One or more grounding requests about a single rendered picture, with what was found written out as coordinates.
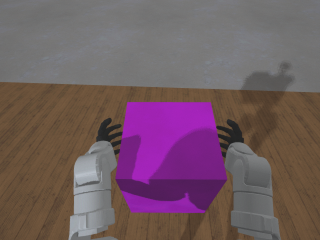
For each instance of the right robot hand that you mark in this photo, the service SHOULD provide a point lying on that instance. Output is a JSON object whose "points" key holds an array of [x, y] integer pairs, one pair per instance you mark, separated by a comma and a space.
{"points": [[236, 135]]}

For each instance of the robot right forearm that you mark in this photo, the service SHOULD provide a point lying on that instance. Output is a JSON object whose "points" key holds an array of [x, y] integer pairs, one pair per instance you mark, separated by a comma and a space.
{"points": [[253, 212]]}

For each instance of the robot left forearm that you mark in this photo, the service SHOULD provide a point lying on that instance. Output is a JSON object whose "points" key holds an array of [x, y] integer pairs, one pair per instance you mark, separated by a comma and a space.
{"points": [[93, 211]]}

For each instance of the left robot hand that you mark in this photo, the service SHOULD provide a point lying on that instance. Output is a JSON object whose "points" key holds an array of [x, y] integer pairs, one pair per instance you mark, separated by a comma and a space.
{"points": [[103, 133]]}

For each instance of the carton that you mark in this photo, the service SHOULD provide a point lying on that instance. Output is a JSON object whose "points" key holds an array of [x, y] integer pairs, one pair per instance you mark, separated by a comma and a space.
{"points": [[170, 159]]}

